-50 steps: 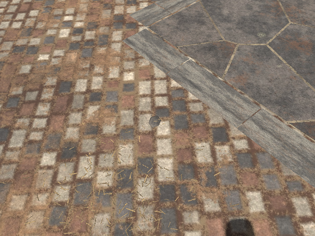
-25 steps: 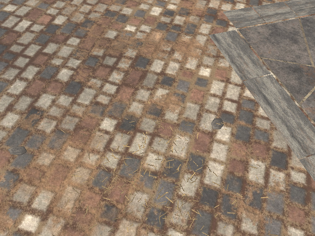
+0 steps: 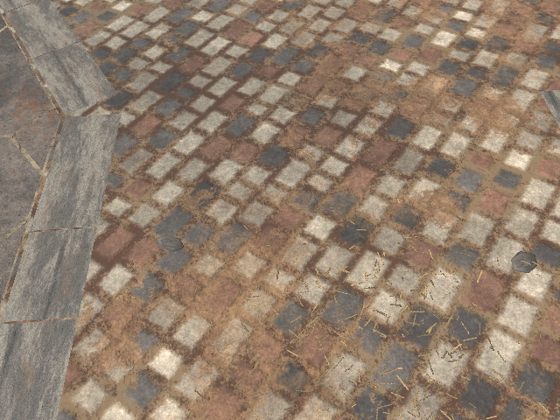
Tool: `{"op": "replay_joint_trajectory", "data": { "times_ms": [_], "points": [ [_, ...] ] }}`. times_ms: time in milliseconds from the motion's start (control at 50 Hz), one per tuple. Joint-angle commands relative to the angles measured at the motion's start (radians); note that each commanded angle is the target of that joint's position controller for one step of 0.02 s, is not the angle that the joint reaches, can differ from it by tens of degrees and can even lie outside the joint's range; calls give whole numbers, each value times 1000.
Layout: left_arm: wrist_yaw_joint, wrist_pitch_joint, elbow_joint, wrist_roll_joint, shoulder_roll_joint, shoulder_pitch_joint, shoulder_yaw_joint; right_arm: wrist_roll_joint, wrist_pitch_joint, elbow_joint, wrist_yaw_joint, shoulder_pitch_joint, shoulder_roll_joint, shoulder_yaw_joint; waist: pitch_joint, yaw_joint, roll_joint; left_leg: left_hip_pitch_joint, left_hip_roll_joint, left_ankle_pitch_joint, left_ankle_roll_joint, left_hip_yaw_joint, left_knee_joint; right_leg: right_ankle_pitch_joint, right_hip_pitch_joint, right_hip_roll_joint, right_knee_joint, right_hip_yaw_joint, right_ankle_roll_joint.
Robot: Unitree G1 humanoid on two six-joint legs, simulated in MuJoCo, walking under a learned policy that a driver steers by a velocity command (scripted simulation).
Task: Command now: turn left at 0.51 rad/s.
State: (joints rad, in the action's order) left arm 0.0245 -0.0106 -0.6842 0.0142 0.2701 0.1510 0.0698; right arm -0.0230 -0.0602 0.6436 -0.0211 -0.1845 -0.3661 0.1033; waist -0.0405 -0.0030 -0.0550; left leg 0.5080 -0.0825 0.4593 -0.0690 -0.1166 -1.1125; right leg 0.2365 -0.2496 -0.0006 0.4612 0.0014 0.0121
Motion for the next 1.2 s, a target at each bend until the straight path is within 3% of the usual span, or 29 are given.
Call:
{"op": "replay_joint_trajectory", "data": {
  "times_ms": [20, 100, 140, 200, 220, 240, 260, 280, 300, 340, 400, 460, 500, 520, 560, 680, 720, 760, 800, 840, 880, 900, 920, 940, 960, 1000, 1060, 1140, 1200],
  "points": [
    [15, -1, 69, 0, 142, -29, 30, -4, 4, -73, 1, 12, -51, 17, 60, 13, 203, 94, 48, -38, -38, 36, -25, -347, 134, -228, -139, -158, 201],
    [5, 11, 57, -7, 184, -18, 43, 12, 13, -96, 9, 48, -7, -11, 112, 37, 232, -40, 82, 4, -30, 80, 236, -420, 171, -256, -111, -129, 221],
    [-6, 15, 49, -18, 199, -17, 45, 11, 13, -91, 13, 37, -17, -11, 119, 39, 249, -121, 77, -16, -18, 114, 353, -445, 153, -266, -100, -129, 224],
    [-12, 16, 30, -42, 185, -25, 33, 13, 14, -52, 20, -45, -14, -9, 111, -9, 227, -304, 52, -256, 34, 157, 690, -390, 97, -244, -37, -107, 177],
    [-15, 9, 5, -43, 156, 29, 20, 17, 15, -51, 18, -52, -33, -7, 112, -9, 188, -413, 72, -371, 64, 114, 789, -302, 33, -219, -12, -86, 112],
    [-22, -1, 6, -4, 100, 63, -1, 23, 15, -63, 8, -70, -95, 0, 167, 19, 14, -557, 236, -620, 108, -89, 783, -76, -71, -144, 122, -12, 15],
    [-23, -8, 28, 19, 53, 60, -18, 46, 18, -77, 6, 2, -115, -7, 143, 59, -183, -459, 387, -691, 254, -230, 757, 245, -144, -65, 152, 36, -58],
    [-12, -2, 33, 8, 112, -13, -7, 55, 33, -83, 14, 18, -51, -20, 127, -2, -131, -390, 375, -570, 318, -228, 775, 298, -113, -76, 214, -6, -82],
    [-11, 0, 34, -3, 125, -31, -2, 59, 47, -66, 17, 34, -23, -32, 103, 5, -127, -385, 339, -517, 300, -195, 782, 270, -125, -75, 229, -17, -82],
    [-5, 9, 12, -2, 133, -24, 4, 47, 63, -50, 15, 53, -33, -32, 81, -2, -142, -405, 304, -534, 264, -164, 777, 237, -151, -77, 242, -37, -92],
    [-11, 13, -20, -10, 110, 35, -2, 41, 67, -29, 12, 72, -11, -43, 103, 19, -90, -375, 289, -692, 264, -113, 743, 202, -73, -77, 240, -36, -103],
    [-14, 11, -43, -7, 87, 53, -13, 32, 59, -10, 15, 95, 7, -51, 98, 38, -56, -340, 245, -603, 229, -77, 721, -31, 44, -64, 21, -13, -94],
    [-12, 11, -35, 6, 133, 44, -11, 41, 63, 17, 20, 46, 15, -52, 86, 13, 8, -301, 181, -340, 160, -54, 719, -276, 122, -106, -48, -60, -69],
    [-10, 11, -52, -5, 190, 40, 4, 44, 62, 20, 23, 15, 6, -47, 51, -26, 97, -282, 142, -272, 139, -27, 742, -214, 88, -98, -4, -41, -41],
    [-14, 5, -62, -3, 131, 32, -6, 40, 59, 30, 17, 64, 1, -47, 26, 11, 89, -306, 122, -248, 119, 2, 709, -112, 37, -81, -33, -41, -29],
    [-3, -12, -101, -3, 117, 48, -16, 35, 49, 68, 6, 53, 20, -45, 50, 14, 75, -323, 118, -345, 117, 16, 691, -126, 59, -73, -36, -34, -43],
    [4, -8, -118, -9, 114, 67, -16, 27, 44, 91, 1, 30, 5, -38, 54, 12, 44, -312, 102, -82, 133, 19, 706, 95, 38, -34, -3, 7, -30],
    [9, -14, -110, -18, 107, 60, -17, 19, 44, 99, -1, 3, -25, -26, -28, -4, -12, -241, 142, 245, 180, -59, 762, 296, -68, -8, 65, 32, -7],
    [6, -39, -90, -28, 79, 40, -22, 13, 64, 117, 3, -57, -48, -21, -73, -21, -99, -244, 254, 387, 249, -235, 863, 267, -158, 11, 188, 55, 7],
    [-6, -67, -82, -40, 77, 39, -20, 4, 84, 130, 6, -71, -63, -17, -96, -13, -135, -228, 327, 369, 294, -344, 902, 228, -161, -11, 221, 24, 44],
    [-22, -88, -119, -45, 74, 133, -17, -1, 89, 110, 10, 9, -43, -25, -71, 54, -112, -147, 278, 246, 252, -246, 844, 184, 22, -13, 63, 18, 87],
    [-26, -94, -160, -42, 103, 228, -5, 1, 92, 85, 11, 75, -10, -35, -52, 99, -55, -65, 211, 133, 201, -138, 742, 141, 156, -40, -14, -39, 103],
    [-28, -100, -196, -35, 180, 333, 17, 5, 106, 49, 10, 129, 53, -51, -37, 125, 148, 74, 80, 1, 119, 53, 465, 261, 278, -171, -138, -284, 160],
    [-39, -105, -199, -30, 260, 386, 39, 1, 129, 10, 6, 139, 26, -45, -28, 136, 342, 246, 26, 66, 80, 109, 213, 230, 385, -368, -268, -637, 274],
    [-37, -106, -185, -19, 195, 358, 19, -8, 144, 20, 7, 119, -28, -29, -42, 114, 232, 345, 74, 123, 87, 40, 49, 171, 410, -399, -263, -664, 299],
    [-34, -104, -164, -19, 149, 305, 7, -14, 157, 51, 21, 60, -8, -32, -38, 73, 147, 415, 136, -36, 117, 42, -26, 78, 453, -334, -250, -494, 243],
    [-33, -80, -167, -16, 91, 296, -16, 1, 156, 42, 47, 108, 25, -36, -45, 67, 158, 341, 171, -188, 104, 98, 97, -213, 383, -246, -290, -266, 181],
    [-10, -63, -165, -20, 133, 300, -10, 4, 156, 0, 69, 223, 94, -66, -60, 87, 150, 155, 126, -378, 63, 169, 396, -280, 230, -175, -334, -104, 163],
    [-5, -66, -177, -30, 170, 327, 1, -4, 156, -25, 75, 276, 62, -62, -83, 86, 177, 52, 105, -459, 71, 163, 521, -247, 198, -214, -365, -102, 166]
  ]
}}
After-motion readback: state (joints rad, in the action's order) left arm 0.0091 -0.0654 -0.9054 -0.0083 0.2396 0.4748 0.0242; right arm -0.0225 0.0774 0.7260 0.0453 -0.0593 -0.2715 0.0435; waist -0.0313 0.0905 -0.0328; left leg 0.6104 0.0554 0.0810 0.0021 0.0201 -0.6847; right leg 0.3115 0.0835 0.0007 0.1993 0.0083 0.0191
